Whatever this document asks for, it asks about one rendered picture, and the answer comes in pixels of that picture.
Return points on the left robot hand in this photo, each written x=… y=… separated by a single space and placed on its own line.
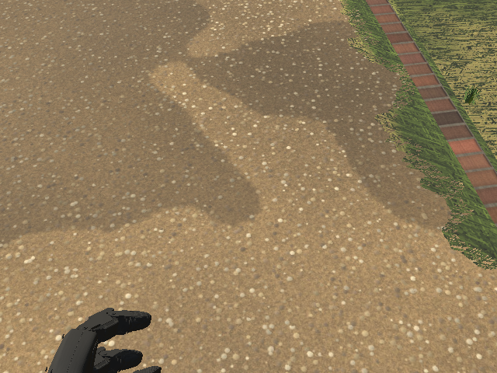
x=78 y=352

